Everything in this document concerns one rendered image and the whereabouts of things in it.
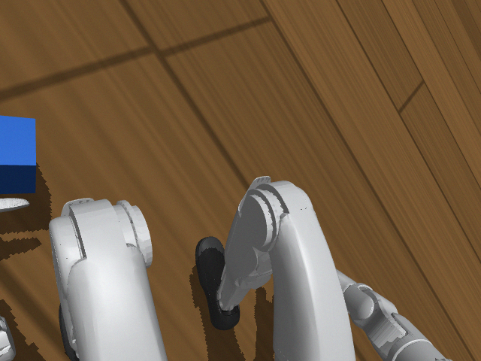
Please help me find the carton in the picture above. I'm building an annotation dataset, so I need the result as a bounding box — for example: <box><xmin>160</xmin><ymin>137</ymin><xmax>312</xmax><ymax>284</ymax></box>
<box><xmin>0</xmin><ymin>115</ymin><xmax>36</xmax><ymax>194</ymax></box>

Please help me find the right robot arm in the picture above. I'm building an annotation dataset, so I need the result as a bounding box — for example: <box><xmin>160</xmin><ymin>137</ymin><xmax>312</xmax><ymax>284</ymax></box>
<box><xmin>343</xmin><ymin>283</ymin><xmax>452</xmax><ymax>361</ymax></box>

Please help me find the right robot foot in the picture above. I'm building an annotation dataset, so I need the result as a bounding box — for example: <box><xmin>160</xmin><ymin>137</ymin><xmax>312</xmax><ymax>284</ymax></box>
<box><xmin>195</xmin><ymin>237</ymin><xmax>240</xmax><ymax>330</ymax></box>

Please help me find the left robot foot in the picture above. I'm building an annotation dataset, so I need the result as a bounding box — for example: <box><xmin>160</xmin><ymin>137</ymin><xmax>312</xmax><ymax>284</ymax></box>
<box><xmin>59</xmin><ymin>304</ymin><xmax>80</xmax><ymax>361</ymax></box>

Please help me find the left robot hand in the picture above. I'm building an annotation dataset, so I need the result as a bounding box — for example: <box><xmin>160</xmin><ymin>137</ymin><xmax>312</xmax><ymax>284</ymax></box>
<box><xmin>0</xmin><ymin>198</ymin><xmax>30</xmax><ymax>213</ymax></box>

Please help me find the right robot hand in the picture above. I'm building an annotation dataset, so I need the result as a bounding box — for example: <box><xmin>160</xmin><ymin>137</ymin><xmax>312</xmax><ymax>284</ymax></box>
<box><xmin>336</xmin><ymin>269</ymin><xmax>357</xmax><ymax>293</ymax></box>

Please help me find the left robot arm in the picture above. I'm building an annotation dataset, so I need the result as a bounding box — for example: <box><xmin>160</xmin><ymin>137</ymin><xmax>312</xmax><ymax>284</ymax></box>
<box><xmin>0</xmin><ymin>315</ymin><xmax>16</xmax><ymax>361</ymax></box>

